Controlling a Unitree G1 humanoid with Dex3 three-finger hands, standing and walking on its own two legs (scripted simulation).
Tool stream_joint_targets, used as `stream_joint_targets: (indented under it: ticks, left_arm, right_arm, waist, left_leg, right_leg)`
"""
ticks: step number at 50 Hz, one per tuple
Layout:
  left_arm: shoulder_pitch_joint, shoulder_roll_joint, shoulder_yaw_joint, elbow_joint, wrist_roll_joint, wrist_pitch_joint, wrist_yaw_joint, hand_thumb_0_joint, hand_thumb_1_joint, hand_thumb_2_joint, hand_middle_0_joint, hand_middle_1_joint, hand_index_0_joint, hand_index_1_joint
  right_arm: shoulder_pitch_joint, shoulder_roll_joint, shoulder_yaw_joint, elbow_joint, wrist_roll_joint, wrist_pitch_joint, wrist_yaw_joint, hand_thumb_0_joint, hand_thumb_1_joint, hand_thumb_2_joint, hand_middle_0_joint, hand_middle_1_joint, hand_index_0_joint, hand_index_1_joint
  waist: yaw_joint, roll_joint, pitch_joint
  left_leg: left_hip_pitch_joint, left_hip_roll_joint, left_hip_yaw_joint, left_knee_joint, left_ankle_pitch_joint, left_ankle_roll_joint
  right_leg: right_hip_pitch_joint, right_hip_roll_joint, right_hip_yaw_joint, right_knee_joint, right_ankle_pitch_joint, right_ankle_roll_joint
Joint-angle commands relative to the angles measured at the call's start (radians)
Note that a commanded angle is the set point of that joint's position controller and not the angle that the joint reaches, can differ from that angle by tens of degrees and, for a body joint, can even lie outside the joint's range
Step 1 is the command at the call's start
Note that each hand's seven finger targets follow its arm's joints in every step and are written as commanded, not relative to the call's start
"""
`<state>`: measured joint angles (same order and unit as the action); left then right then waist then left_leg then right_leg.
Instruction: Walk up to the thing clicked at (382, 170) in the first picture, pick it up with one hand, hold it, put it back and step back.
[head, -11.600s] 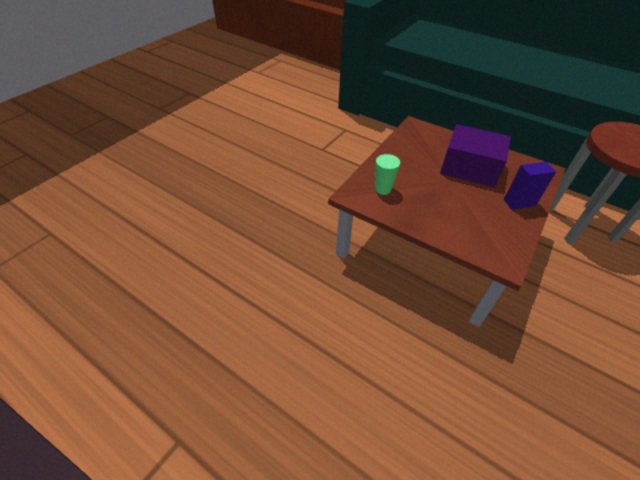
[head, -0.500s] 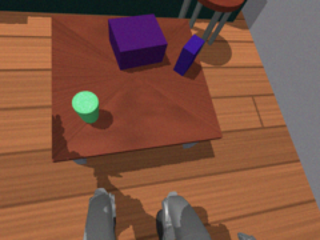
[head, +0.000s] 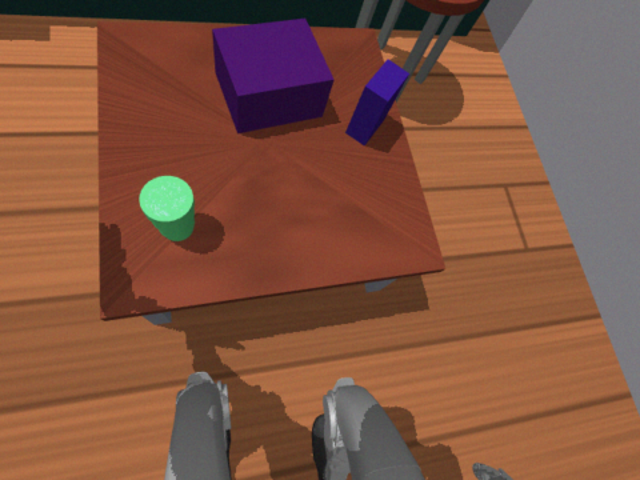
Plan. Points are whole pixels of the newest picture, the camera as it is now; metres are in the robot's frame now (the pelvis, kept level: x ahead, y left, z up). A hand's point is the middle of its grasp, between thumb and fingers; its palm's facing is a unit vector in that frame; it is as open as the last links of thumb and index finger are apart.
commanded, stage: go down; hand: left
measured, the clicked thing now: (172, 213) +0.53 +0.18 -0.26
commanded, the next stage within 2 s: none
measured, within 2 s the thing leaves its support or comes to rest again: neither
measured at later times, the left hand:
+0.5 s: hand out of the picture +0.47 +0.38 +0.07, palm faces +0.21 -0.98 -0.01, open 17.6 cm
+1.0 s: hand out of the picture +0.47 +0.38 +0.07, palm faces +0.23 -0.97 +0.00, open 17.7 cm
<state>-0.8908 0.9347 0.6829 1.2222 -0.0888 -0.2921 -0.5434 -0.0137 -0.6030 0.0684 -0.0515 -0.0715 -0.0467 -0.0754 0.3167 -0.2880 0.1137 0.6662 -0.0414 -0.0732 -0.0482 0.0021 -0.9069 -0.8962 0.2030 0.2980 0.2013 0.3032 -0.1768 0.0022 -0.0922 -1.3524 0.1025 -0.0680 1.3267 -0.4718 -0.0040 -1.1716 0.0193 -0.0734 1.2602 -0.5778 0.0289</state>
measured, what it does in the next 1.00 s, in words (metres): stands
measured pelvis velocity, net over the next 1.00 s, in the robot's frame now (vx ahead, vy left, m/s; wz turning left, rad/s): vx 0.00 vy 0.00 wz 0.00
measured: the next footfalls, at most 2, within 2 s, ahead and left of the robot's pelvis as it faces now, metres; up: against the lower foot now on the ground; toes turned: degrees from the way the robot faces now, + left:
none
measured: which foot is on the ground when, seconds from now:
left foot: down 0.00-1.00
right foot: down 0.00-1.00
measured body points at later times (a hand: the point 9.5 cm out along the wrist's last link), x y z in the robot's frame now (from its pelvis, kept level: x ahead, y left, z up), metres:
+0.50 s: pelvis +0.00 +0.00 +0.00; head +0.18 +0.06 +0.40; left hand +0.46 +0.43 +0.07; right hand +0.05 -0.28 -0.10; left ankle +0.06 +0.12 -0.61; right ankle +0.01 -0.15 -0.61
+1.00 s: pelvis +0.00 +0.00 +0.00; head +0.18 +0.06 +0.41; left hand +0.45 +0.43 +0.07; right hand +0.05 -0.27 -0.10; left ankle +0.06 +0.12 -0.61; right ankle +0.01 -0.15 -0.61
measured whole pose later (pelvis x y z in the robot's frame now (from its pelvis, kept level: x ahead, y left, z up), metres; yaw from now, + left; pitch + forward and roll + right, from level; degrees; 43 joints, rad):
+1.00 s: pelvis +0.00 +0.00 +0.00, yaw +0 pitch +28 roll -7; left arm -0.85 0.90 0.71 1.17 -0.12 -0.32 -0.53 -0.01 -0.61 0.07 -0.05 -0.09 -0.05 -0.09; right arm 0.30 -0.28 0.10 0.68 -0.04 -0.07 -0.05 0.00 -0.91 -0.90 0.20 0.30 0.20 0.30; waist -0.16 0.00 -0.10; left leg -1.35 0.10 -0.08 1.34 -0.48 -0.01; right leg -1.16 0.02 -0.08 1.27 -0.59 0.03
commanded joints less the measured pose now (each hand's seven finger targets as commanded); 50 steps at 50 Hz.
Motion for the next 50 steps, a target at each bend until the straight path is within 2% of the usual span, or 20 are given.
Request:
stream_joint_targets:
  ticks: [1, 2, 3, 4, 7, 10, 14, 16, 18, 20, 23, 27, 29, 32, 38, 40, 43, 46, 48, 50]
  left_arm:
    - [-0.288, 0.37, 0.042, -0.22, -0.038, -0.068, -0.006, 0.0, -0.611, 0.073, -0.045, -0.086, -0.048, -0.084]
    - [-0.301, 0.37, 0.04, -0.23, -0.039, -0.071, -0.006, 0.0, -0.602, 0.074, -0.044, -0.081, -0.045, -0.08]
    - [-0.307, 0.401, 0.063, -0.248, -0.043, -0.074, -0.005, 0.0, -0.596, 0.076, -0.043, -0.082, -0.044, -0.08]
    - [-0.327, 0.397, 0.055, -0.243, -0.043, -0.074, -0.006, 0.0, -0.598, 0.073, -0.045, -0.082, -0.046, -0.08]
    - [-0.308, 0.389, 0.058, -0.25, -0.046, -0.077, -0.006, 0.0, -0.585, 0.077, -0.044, -0.082, -0.046, -0.081]
    - [-0.251, 0.333, 0.027, -0.171, -0.045, -0.068, -0.015, 0.0, -0.602, 0.077, -0.043, -0.09, -0.046, -0.087]
    - [-0.329, 0.415, 0.07, -0.268, -0.055, -0.088, -0.015, 0.0, -0.581, 0.07, -0.045, -0.08, -0.048, -0.077]
    - [-0.3, 0.38, 0.067, -0.232, -0.061, -0.085, -0.017, 0.0, -0.601, 0.078, -0.042, -0.089, -0.046, -0.086]
    - [-0.297, 0.346, 0.038, -0.229, -0.059, -0.082, -0.024, 0.0, -0.596, 0.079, -0.046, -0.09, -0.048, -0.089]
    - [-0.276, 0.352, 0.042, -0.206, -0.051, -0.077, -0.019, 0.0, -0.611, 0.082, -0.044, -0.091, -0.045, -0.09]
    - [-0.325, 0.409, 0.072, -0.251, -0.054, -0.085, -0.013, 0.0, -0.611, 0.067, -0.048, -0.084, -0.051, -0.081]
    - [-0.315, 0.392, 0.068, -0.258, -0.055, -0.084, -0.004, 0.0, -0.607, 0.073, -0.042, -0.092, -0.048, -0.087]
    - [-0.312, 0.423, 0.086, -0.267, -0.05, -0.083, 0.005, 0.0, -0.611, 0.072, -0.044, -0.093, -0.051, -0.087]
    - [-0.262, 0.357, 0.064, -0.225, -0.058, -0.074, 0.0, 0.0, -0.611, 0.078, -0.042, -0.097, -0.049, -0.092]
    - [-0.268, 0.321, 0.036, -0.232, -0.058, -0.079, 0.0, 0.0, -0.611, 0.075, -0.043, -0.093, -0.049, -0.088]
    - [-0.278, 0.351, 0.06, -0.264, -0.062, -0.088, 0.001, 0.0, -0.611, 0.065, -0.044, -0.091, -0.053, -0.082]
    - [-0.289, 0.328, 0.042, -0.266, -0.063, -0.091, 0.001, 0.0, -0.611, 0.074, -0.04, -0.097, -0.049, -0.089]
    - [-0.287, 0.389, 0.089, -0.302, -0.064, -0.095, 0.01, 0.0, -0.611, 0.069, -0.04, -0.092, -0.051, -0.083]
    - [-0.259, 0.324, 0.052, -0.257, -0.065, -0.087, 0.007, 0.0, -0.611, 0.074, -0.042, -0.097, -0.051, -0.09]
    - [-0.266, 0.38, 0.083, -0.291, -0.054, -0.089, 0.013, 0.0, -0.611, 0.078, -0.041, -0.104, -0.052, -0.096]
  right_arm:
    - [0.179, -0.22, -0.084, -0.022, 0.001, -0.009, -0.02, 0.0, -0.907, -0.9, 0.2, 0.3, 0.2, 0.3]
    - [0.184, -0.221, -0.086, -0.016, 0.001, -0.009, -0.019, 0.0, -0.908, -0.901, 0.2, 0.3, 0.2, 0.3]
    - [0.183, -0.222, -0.084, -0.016, 0.002, -0.007, -0.021, 0.0, -0.905, -0.9, 0.2, 0.3, 0.2, 0.3]
    - [0.182, -0.218, -0.08, -0.015, 0.001, -0.005, -0.022, 0.0, -0.908, -0.901, 0.2, 0.3, 0.2, 0.3]
    - [0.177, -0.219, -0.083, -0.012, 0.003, -0.008, -0.023, 0.0, -0.91, -0.901, 0.2, 0.3, 0.2, 0.3]
    - [0.17, -0.214, -0.081, -0.012, 0.004, -0.007, -0.023, 0.0, -0.909, -0.901, 0.2, 0.3, 0.2, 0.3]
    - [0.178, -0.219, -0.081, -0.016, 0.002, -0.009, -0.026, 0.0, -0.91, -0.9, 0.201, 0.3, 0.2, 0.3]
    - [0.178, -0.217, -0.081, -0.011, 0.003, -0.014, -0.025, 0.0, -0.913, -0.902, 0.2, 0.3, 0.2, 0.3]
    - [0.182, -0.213, -0.082, -0.003, 0.0, -0.013, -0.024, 0.0, -0.916, -0.902, 0.201, 0.3, 0.2, 0.3]
    - [0.18, -0.215, -0.083, -0.004, -0.002, -0.013, -0.023, 0.0, -0.912, -0.901, 0.2, 0.3, 0.2, 0.3]
    - [0.168, -0.222, -0.083, -0.02, 0.001, -0.009, -0.023, 0.0, -0.912, -0.901, 0.201, 0.3, 0.2, 0.3]
    - [0.168, -0.218, -0.084, -0.008, 0.002, -0.005, -0.02, 0.0, -0.913, -0.901, 0.201, 0.3, 0.2, 0.3]
    - [0.164, -0.219, -0.082, -0.022, 0.003, -0.003, -0.022, 0.0, -0.913, -0.901, 0.201, 0.3, 0.2, 0.3]
    - [0.169, -0.216, -0.087, -0.01, 0.003, -0.004, -0.02, 0.0, -0.915, -0.902, 0.201, 0.3, 0.2, 0.3]
    - [0.166, -0.211, -0.087, -0.011, 0.003, -0.006, -0.021, 0.0, -0.911, -0.9, 0.201, 0.3, 0.2, 0.3]
    - [0.158, -0.217, -0.092, -0.019, 0.004, -0.008, -0.022, 0.0, -0.911, -0.899, 0.201, 0.3, 0.201, 0.3]
    - [0.169, -0.215, -0.093, -0.004, 0.002, -0.005, -0.018, 0.0, -0.912, -0.9, 0.201, 0.3, 0.2, 0.3]
    - [0.157, -0.221, -0.091, -0.027, 0.004, -0.005, -0.024, 0.0, -0.911, -0.899, 0.201, 0.3, 0.201, 0.3]
    - [0.17, -0.209, -0.089, -0.002, 0.004, -0.003, -0.02, 0.0, -0.916, -0.901, 0.201, 0.3, 0.2, 0.3]
    - [0.158, -0.214, -0.092, -0.013, 0.002, 0.0, -0.022, 0.0, -0.912, -0.9, 0.201, 0.3, 0.2, 0.3]
  waist:
    - [0.039, 0.284, -0.542]
    - [0.038, 0.289, -0.544]
    - [0.047, 0.289, -0.558]
    - [0.032, 0.285, -0.549]
    - [0.044, 0.289, -0.542]
    - [0.037, 0.262, -0.499]
    - [0.039, 0.28, -0.558]
    - [0.032, 0.251, -0.549]
    - [0.029, 0.263, -0.542]
    - [0.029, 0.258, -0.539]
    - [0.04, 0.278, -0.548]
    - [0.051, 0.303, -0.55]
    - [0.049, 0.291, -0.572]
    - [0.043, 0.278, -0.552]
    - [0.03, 0.263, -0.507]
    - [0.042, 0.276, -0.534]
    - [0.04, 0.287, -0.536]
    - [0.055, 0.282, -0.583]
    - [0.045, 0.271, -0.549]
    - [0.061, 0.294, -0.563]
  left_leg:
    - [0.676, -0.024, -0.051, -0.138, 0.3, 0.018]
    - [0.678, -0.024, -0.055, -0.14, 0.293, 0.016]
    - [0.682, -0.024, -0.053, -0.133, 0.315, 0.018]
    - [0.658, -0.028, -0.044, -0.126, 0.305, 0.023]
    - [0.663, -0.029, -0.043, -0.133, 0.291, 0.021]
    - [0.638, -0.029, -0.049, -0.138, 0.266, 0.021]
    - [0.652, -0.03, -0.039, -0.107, 0.34, 0.025]
    - [0.641, -0.031, -0.036, -0.103, 0.351, 0.031]
    - [0.643, -0.032, -0.035, -0.103, 0.35, 0.031]
    - [0.634, -0.032, -0.036, -0.097, 0.369, 0.032]
    - [0.633, -0.031, -0.036, -0.1, 0.329, 0.029]
    - [0.655, -0.03, -0.045, -0.13, 0.275, 0.02]
    - [0.648, -0.033, -0.035, -0.12, 0.317, 0.025]
    - [0.671, -0.029, -0.043, -0.12, 0.334, 0.024]
    - [0.643, -0.027, -0.043, -0.114, 0.339, 0.024]
    - [0.66, -0.025, -0.047, -0.117, 0.326, 0.022]
    - [0.679, -0.025, -0.057, -0.13, 0.306, 0.017]
    - [0.687, -0.029, -0.044, -0.122, 0.345, 0.02]
    - [0.67, -0.03, -0.044, -0.126, 0.328, 0.023]
    - [0.677, -0.031, -0.044, -0.131, 0.337, 0.021]
  right_leg:
    - [0.01, 0.019, 0.004, -0.151, 0.243, -0.059]
    - [0.004, 0.02, 0.003, -0.149, 0.235, -0.061]
    - [0.012, 0.02, 0.005, -0.149, 0.25, -0.06]
    - [0.024, 0.018, 0.011, -0.156, 0.255, -0.058]
    - [0.012, 0.018, 0.012, -0.153, 0.241, -0.059]
    - [0.001, 0.021, 0.005, -0.153, 0.228, -0.06]
    - [0.035, 0.018, 0.014, -0.148, 0.285, -0.055]
    - [0.045, 0.018, 0.013, -0.15, 0.306, -0.051]
    - [0.031, 0.016, 0.017, -0.153, 0.301, -0.051]
    - [0.035, 0.016, 0.013, -0.147, 0.318, -0.051]
    - [0.024, 0.017, 0.016, -0.147, 0.284, -0.053]
    - [0.009, 0.019, 0.009, -0.147, 0.227, -0.061]
    - [0.055, 0.017, 0.014, -0.153, 0.273, -0.055]
    - [0.025, 0.021, 0.007, -0.15, 0.272, -0.056]
    - [0.011, 0.019, 0.005, -0.152, 0.282, -0.055]
    - [0.002, 0.019, 0.007, -0.148, 0.263, -0.055]
    - [-0.005, 0.019, 0.001, -0.147, 0.243, -0.06]
    - [0.046, 0.019, 0.006, -0.15, 0.283, -0.055]
    - [0.032, 0.02, 0.007, -0.156, 0.272, -0.056]
    - [0.044, 0.018, 0.007, -0.153, 0.275, -0.057]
